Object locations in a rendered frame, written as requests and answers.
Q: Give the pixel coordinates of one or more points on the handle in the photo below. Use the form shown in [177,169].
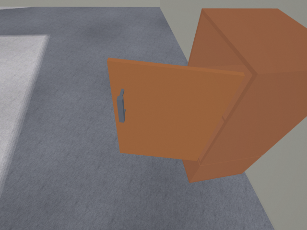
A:
[120,104]

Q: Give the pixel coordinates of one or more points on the cupboard door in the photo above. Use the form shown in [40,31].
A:
[171,110]

